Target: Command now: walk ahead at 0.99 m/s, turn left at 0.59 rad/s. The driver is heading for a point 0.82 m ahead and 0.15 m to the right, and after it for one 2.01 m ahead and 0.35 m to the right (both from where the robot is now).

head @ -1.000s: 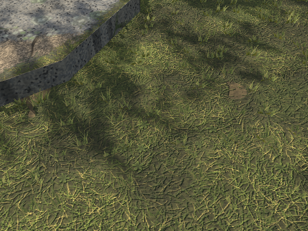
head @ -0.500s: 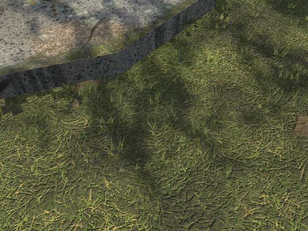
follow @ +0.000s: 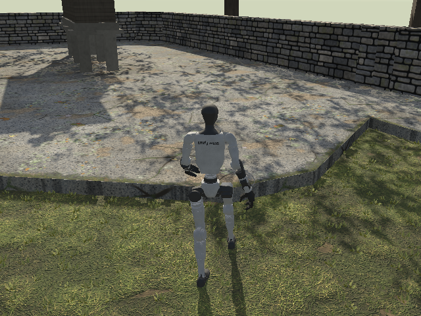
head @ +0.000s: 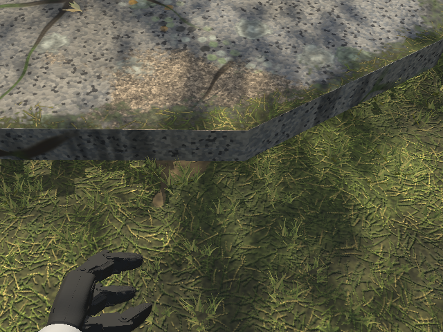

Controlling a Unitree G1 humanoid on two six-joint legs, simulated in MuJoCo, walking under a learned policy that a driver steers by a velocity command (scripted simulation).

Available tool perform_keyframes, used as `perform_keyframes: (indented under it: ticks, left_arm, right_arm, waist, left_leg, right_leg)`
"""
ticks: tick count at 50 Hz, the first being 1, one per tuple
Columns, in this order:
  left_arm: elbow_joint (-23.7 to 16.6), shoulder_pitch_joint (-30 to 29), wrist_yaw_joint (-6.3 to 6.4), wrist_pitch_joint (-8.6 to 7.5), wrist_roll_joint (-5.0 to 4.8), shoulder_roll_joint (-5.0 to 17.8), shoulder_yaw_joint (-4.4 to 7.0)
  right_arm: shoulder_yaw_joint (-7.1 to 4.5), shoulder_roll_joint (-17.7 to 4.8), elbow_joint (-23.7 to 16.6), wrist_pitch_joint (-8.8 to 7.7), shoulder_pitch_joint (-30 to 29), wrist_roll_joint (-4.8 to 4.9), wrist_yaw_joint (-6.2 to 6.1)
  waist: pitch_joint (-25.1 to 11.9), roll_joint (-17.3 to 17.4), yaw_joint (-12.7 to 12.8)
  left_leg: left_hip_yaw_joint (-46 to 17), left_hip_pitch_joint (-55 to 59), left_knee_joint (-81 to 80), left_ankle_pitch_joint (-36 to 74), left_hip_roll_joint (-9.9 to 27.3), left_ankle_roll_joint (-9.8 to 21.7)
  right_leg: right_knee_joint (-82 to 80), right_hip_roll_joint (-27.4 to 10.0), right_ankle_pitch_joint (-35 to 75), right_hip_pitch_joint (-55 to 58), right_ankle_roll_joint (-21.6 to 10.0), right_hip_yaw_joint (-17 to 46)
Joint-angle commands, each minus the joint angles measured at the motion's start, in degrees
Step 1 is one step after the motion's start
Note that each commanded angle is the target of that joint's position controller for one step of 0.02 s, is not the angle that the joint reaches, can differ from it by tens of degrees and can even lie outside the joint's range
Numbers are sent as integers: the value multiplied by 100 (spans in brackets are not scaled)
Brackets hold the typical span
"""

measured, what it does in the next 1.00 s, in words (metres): walks ahead, turning right: right foot, then left foot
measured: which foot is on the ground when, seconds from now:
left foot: down 0.00-0.04, up 0.06-0.48, down 0.50-0.92, up 0.94-1.00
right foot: up 0.00-0.04, down 0.06-0.52, up 0.54-0.92, down 0.94-1.00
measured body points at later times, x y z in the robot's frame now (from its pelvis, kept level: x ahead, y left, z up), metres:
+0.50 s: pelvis +0.47 +0.00 -0.01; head +0.51 +0.01 +0.44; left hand +0.33 +0.23 -0.14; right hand +0.78 -0.15 -0.06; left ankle +0.63 +0.11 -0.72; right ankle +0.24 -0.14 -0.71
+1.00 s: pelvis +0.92 +0.00 +0.00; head +0.93 +0.00 +0.45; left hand +1.11 +0.22 -0.11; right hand +0.96 -0.27 -0.11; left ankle +0.76 +0.15 -0.51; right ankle +0.88 -0.04 -0.72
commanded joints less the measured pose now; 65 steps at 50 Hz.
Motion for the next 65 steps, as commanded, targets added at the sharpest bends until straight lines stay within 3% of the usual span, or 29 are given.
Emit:
perform_keyframes:
  ticks: [1,3,4,5,7,9,15,21,25,26,27,29,31,41,44,46,47,48,49,51,52,56,58,60,61,62,63,64,65]
  left_arm:
    - [-3,1220,160,-78,-91,1091,415]
    - [582,3483,375,-50,-73,1570,660]
    - [670,3287,313,-102,203,1986,750]
    - [580,2877,149,-55,92,1506,742]
    - [654,2147,73,-79,54,746,598]
    - [1027,2480,92,-136,58,476,486]
    - [1397,2832,41,-384,-155,797,509]
    - [1706,3387,28,-423,-267,1199,529]
    - [1715,3167,205,-199,-154,1482,555]
    - [1492,3504,147,-213,-197,614,385]
    - [1364,3936,139,-216,-485,495,359]
    - [1266,2738,116,-163,-345,813,426]
    - [1323,2643,30,-19,-209,565,390]
    - [600,1393,-124,340,-158,189,209]
    - [572,1552,-7,404,9,710,338]
    - [1018,3363,-58,248,-24,1048,590]
    - [1325,3983,7,171,-186,1222,763]
    - [1393,3568,47,248,-7,2165,907]
    - [1308,4028,129,240,-20,2136,911]
    - [1384,3945,318,318,121,1421,749]
    - [1397,3736,391,254,60,1296,689]
    - [1425,2586,217,-113,-148,967,484]
    - [814,1392,182,-312,-424,1315,637]
    - [908,1966,-6,-502,-642,2724,1104]
    - [983,1886,-86,-541,-542,2659,1241]
    - [950,1410,-158,-640,-287,1601,1078]
    - [338,1943,-300,-631,-130,152,786]
    - [93,2559,-240,-528,61,-390,570]
    - [30,2276,-196,-423,121,-493,451]
  right_arm:
    - [-247,-1218,-233,-112,-151,-114,-56]
    - [-173,-868,-413,-132,-799,-272,-37]
    - [97,240,-600,-109,416,75,5]
    - [148,-243,-556,-101,104,-44,-47]
    - [115,-473,-710,-27,-945,-174,36]
    - [176,-263,-946,61,-1193,-263,190]
    - [392,-194,-1619,119,-2487,-338,327]
    - [506,-169,-1760,-3,-3278,-301,381]
    - [123,-995,-905,-21,-382,-391,17]
    - [-21,-1488,-811,-44,111,-594,-91]
    - [-64,-1541,-877,-5,10,-559,-38]
    - [62,-653,-818,-63,-851,-365,24]
    - [123,-388,-663,-155,-1024,-338,14]
    - [195,-497,-438,-415,-994,-171,-50]
    - [177,-675,-625,-149,-1043,-269,-224]
    - [38,-1213,-857,77,-1499,-149,-176]
    - [-2,-1131,-971,142,-2332,-28,-13]
    - [243,-309,-1633,-49,-2196,-201,-110]
    - [403,4,-2032,-140,-2408,-280,-150]
    - [595,265,-2489,-212,-2748,-348,-69]
    - [691,478,-2718,-136,-3143,-499,-7]
    - [993,712,-3891,183,-4386,-329,-146]
    - [783,373,-3340,223,-2692,-291,-137]
    - [322,-111,-2588,291,-474,-323,-228]
    - [99,-454,-2405,365,585,-293,-270]
    - [-136,-1317,-1974,300,1090,-320,-232]
    - [-127,-1468,-1552,337,693,-151,-256]
    - [-65,-962,-1678,272,-585,-121,-142]
    - [97,-230,-1468,191,-1064,-85,-39]
  waist:
    - [-952,606,1007]
    - [-1837,298,2200]
    - [-2424,-1972,1111]
    - [-2199,-1220,1236]
    - [-658,77,1073]
    - [-283,-140,845]
    - [523,-272,688]
    - [368,-312,855]
    - [-1478,-686,-588]
    - [-2218,674,-238]
    - [-3060,1483,115]
    - [-1104,328,268]
    - [-451,172,640]
    - [-195,749,1174]
    - [-543,117,1505]
    - [-1213,191,2296]
    - [-371,-1134,2837]
    - [-65,-1760,1673]
    - [-1198,-523,1779]
    - [-613,88,1276]
    - [-77,115,1036]
    - [1286,3,349]
    - [39,698,-356]
    - [-2633,48,-1132]
    - [-2884,-512,-1684]
    - [-2408,939,-1554]
    - [-2178,3425,-535]
    - [-1735,2601,563]
    - [-912,1492,809]
  left_leg:
    - [-498,-621,1585,7089,1247,-53]
    - [-78,-1978,4708,5253,847,-156]
    - [404,-4095,6868,-411,-32,-456]
    - [465,-4724,7009,-52,292,-305]
    - [618,-4777,6452,855,794,-317]
    - [528,-4676,6138,807,954,-332]
    - [911,-5316,4265,1659,1248,-549]
    - [1987,-3593,1940,2815,903,-277]
    - [1359,-70,1778,1394,987,-129]
    - [-528,1379,1715,-136,2637,-45]
    - [-3094,1836,668,-798,3635,321]
    - [-1427,-50,166,-486,2954,83]
    - [-172,-1241,-213,1079,2546,-147]
    - [3038,-1405,-22,7024,2015,-913]
    - [2916,-487,1791,10197,2164,-1034]
    - [2671,-1546,4914,9091,2059,-918]
    - [2825,-3542,8119,3020,873,-989]
    - [2052,-6757,10004,-219,596,-1241]
    - [1207,-7568,10357,-281,847,-1158]
    - [930,-8776,11097,-721,1030,-839]
    - [842,-9356,11504,-1127,1121,-705]
    - [1549,-7500,9093,-1944,1530,-604]
    - [1966,-2418,6900,221,1176,-704]
    - [1849,-133,6066,292,450,-789]
    - [1577,-349,5049,-546,395,-724]
    - [-683,-1007,3275,-2282,1141,-330]
    - [-4143,-1120,480,-1766,2158,-317]
    - [-5028,-1457,290,-3059,2550,-167]
    - [-4358,-2130,454,-3542,2413,7]
  right_leg:
    - [-226,647,-418,2946,-298,-287]
    - [26,-140,-1935,5287,-458,262]
    - [-654,-2060,-2761,6702,-1344,3687]
    - [-1593,-1841,-4166,6208,-1392,4846]
    - [-1871,-1364,-3591,4408,-1231,3165]
    - [-2018,-979,-2882,3609,-1071,2215]
    - [-3047,-646,-1368,2904,-1019,664]
    - [-3090,-563,2788,3771,-793,-266]
    - [1305,-471,3475,3184,-606,-161]
    - [3538,179,-786,1535,-631,-199]
    - [5016,625,-3011,369,-641,272]
    - [4493,-4,-1788,-86,-680,314]
    - [4133,-252,-1672,370,-565,311]
    - [2399,149,-455,983,-842,-1065]
    - [2140,754,-1176,1388,-1236,-1634]
    - [-258,979,-591,4052,-1345,-1197]
    - [-1996,623,747,5052,-1757,-593]
    - [7,-442,4949,6573,-2102,1289]
    - [-238,-895,3976,7471,-2415,2207]
    - [-1364,-1237,-131,6424,-2234,3214]
    - [-1566,-1248,-871,5508,-2052,3095]
    - [-4070,-509,-2126,601,-1512,1778]
    - [-3882,120,2302,-1226,-1401,571]
    - [-1044,-209,7510,1229,-1383,665]
    - [1003,-301,8041,2194,-1031,922]
    - [4250,718,2898,2100,-758,1231]
    - [6535,1999,-1667,431,-737,1685]
    - [7807,1551,-1754,-695,-829,1875]
    - [8133,1135,-1568,-1118,-914,1117]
